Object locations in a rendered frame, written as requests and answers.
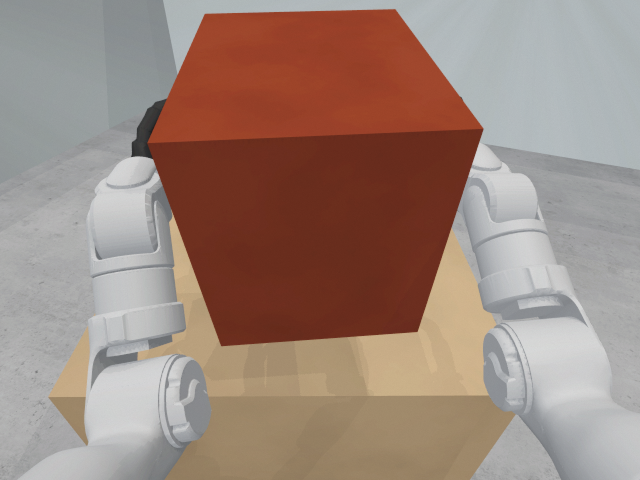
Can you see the pedestal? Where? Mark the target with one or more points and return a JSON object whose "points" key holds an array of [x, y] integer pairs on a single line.
{"points": [[405, 406]]}

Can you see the carton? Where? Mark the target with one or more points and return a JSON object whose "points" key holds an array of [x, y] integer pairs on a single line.
{"points": [[314, 162]]}

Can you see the right robot forearm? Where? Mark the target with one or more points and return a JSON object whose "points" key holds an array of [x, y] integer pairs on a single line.
{"points": [[520, 277]]}

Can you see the left robot forearm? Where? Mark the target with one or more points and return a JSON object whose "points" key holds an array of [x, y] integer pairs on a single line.
{"points": [[131, 260]]}

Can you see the robot left upper arm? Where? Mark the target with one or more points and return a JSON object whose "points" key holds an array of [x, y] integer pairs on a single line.
{"points": [[140, 417]]}

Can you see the left robot hand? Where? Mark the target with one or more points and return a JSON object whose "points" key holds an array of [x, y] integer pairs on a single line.
{"points": [[139, 145]]}

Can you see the robot right upper arm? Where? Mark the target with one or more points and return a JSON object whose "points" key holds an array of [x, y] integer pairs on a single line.
{"points": [[553, 374]]}

